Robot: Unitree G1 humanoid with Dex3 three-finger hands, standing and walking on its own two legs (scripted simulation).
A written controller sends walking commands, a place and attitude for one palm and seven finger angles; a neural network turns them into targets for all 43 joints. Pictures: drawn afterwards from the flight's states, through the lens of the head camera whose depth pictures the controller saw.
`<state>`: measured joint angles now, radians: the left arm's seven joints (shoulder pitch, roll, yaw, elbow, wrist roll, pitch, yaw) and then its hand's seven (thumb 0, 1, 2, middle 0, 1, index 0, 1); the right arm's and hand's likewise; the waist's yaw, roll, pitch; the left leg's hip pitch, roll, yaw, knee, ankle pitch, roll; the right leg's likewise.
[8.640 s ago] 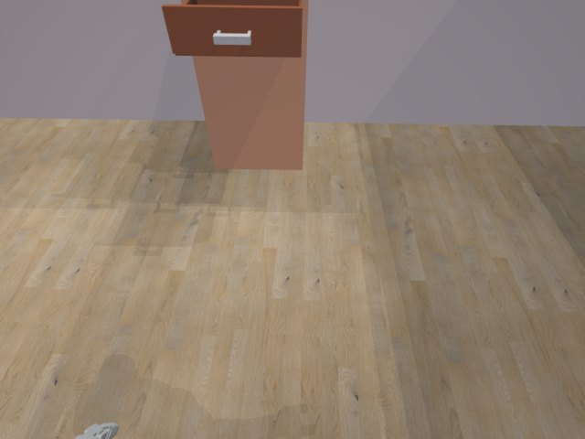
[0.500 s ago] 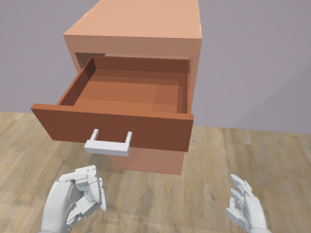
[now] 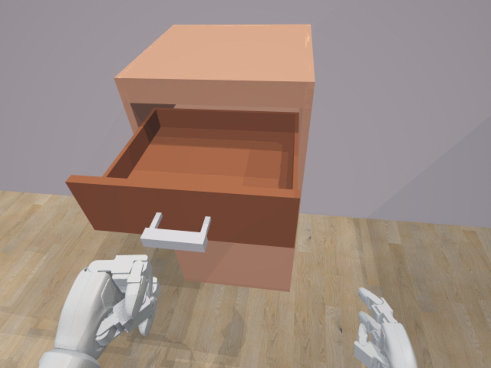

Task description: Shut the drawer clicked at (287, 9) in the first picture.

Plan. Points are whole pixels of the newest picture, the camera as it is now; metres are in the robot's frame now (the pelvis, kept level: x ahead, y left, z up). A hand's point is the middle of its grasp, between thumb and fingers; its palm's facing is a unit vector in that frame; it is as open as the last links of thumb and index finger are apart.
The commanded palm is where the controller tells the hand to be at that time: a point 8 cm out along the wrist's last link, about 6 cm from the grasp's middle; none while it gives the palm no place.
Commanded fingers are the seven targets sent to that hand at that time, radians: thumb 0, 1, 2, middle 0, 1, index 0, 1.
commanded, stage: raise the hand and make a fist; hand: left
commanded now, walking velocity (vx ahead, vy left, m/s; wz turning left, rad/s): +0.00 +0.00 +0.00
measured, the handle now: (178, 229) +0.34 +0.16 +0.06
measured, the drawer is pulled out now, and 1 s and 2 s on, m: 0.29 0.29 0.29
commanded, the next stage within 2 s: bring the fist close to the handle in 0.20 s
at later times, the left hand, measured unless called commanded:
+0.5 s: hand (156, 301) +0.17 +0.13 +0.14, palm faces -0.02 -1.00 -0.06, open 3.3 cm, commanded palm +0.14 +0.18 +0.14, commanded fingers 0.00 0.90 0.90 -1.40 -1.60 -1.40 -1.60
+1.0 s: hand (182, 289) +0.21 +0.11 +0.09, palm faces -0.04 -1.00 -0.04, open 3.3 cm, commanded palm +0.18 +0.17 +0.09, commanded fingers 0.00 0.90 0.90 -1.40 -1.60 -1.40 -1.60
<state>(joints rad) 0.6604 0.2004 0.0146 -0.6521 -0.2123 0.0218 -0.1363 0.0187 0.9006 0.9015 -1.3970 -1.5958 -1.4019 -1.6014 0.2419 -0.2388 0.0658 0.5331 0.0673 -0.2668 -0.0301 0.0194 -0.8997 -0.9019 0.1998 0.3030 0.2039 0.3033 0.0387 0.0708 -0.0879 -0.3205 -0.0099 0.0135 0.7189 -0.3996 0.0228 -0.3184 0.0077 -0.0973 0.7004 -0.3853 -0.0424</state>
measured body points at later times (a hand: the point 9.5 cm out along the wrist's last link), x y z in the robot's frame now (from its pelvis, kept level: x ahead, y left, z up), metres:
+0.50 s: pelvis +0.00 -0.01 +0.00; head -0.02 -0.04 +0.45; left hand +0.17 +0.18 +0.14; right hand +0.20 -0.23 -0.05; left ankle -0.01 +0.10 -0.72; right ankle -0.01 -0.09 -0.72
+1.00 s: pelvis +0.00 -0.01 -0.01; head +0.01 -0.03 +0.44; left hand +0.21 +0.17 +0.09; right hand +0.18 -0.23 -0.08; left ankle -0.01 +0.10 -0.72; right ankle -0.01 -0.09 -0.72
